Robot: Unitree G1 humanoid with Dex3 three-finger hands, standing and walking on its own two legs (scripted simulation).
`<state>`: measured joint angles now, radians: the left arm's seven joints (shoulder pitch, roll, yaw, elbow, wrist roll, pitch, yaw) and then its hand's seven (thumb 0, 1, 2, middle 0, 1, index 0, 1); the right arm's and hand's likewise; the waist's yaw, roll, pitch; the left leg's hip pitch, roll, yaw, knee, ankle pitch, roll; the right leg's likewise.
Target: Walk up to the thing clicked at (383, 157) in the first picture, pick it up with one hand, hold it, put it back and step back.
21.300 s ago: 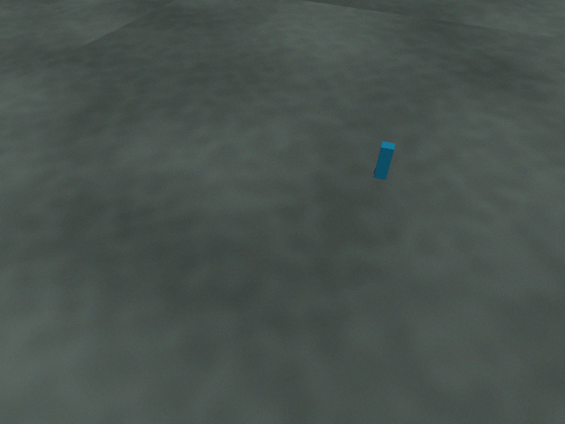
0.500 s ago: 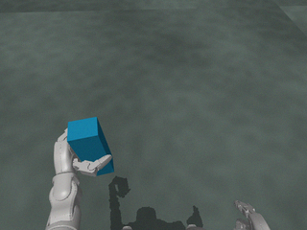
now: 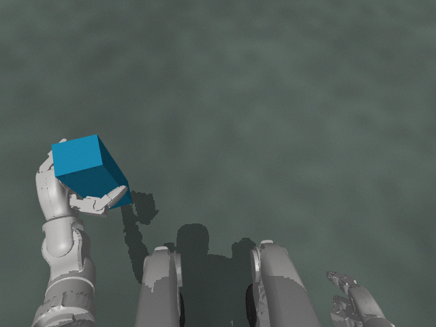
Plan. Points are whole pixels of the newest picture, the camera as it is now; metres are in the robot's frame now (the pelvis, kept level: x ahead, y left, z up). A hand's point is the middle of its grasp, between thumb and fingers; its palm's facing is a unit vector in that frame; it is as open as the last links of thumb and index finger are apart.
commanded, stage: crouch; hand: left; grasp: from the side
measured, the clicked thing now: (99, 179) +0.39 +0.21 -0.03
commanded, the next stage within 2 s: lower in 1.16 s
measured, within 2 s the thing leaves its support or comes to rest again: neither
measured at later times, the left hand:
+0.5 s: hand (115, 202) +0.40 +0.24 -0.20, palm faces +0.24 -0.97 -0.02, open 9.6 cm
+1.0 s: hand (122, 207) +0.40 +0.24 -0.28, palm faces +0.23 -0.97 -0.02, open 9.6 cm
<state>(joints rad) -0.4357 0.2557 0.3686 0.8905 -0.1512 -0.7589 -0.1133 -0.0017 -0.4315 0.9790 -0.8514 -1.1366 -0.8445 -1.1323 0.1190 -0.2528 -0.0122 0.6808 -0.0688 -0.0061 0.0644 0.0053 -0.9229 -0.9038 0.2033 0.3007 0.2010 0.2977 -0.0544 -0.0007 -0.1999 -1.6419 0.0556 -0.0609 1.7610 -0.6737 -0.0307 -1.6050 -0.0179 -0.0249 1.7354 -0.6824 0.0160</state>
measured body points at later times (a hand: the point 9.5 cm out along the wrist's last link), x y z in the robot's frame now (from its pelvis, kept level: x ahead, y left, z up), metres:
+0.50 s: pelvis -0.04 +0.00 -0.16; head +0.16 +0.05 +0.24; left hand +0.38 +0.29 -0.20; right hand +0.07 -0.27 -0.29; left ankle +0.05 +0.13 -0.50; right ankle +0.05 -0.13 -0.50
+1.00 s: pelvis -0.04 +0.00 -0.21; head +0.18 +0.06 +0.17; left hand +0.39 +0.29 -0.28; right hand +0.08 -0.27 -0.33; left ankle +0.05 +0.13 -0.50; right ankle +0.05 -0.13 -0.50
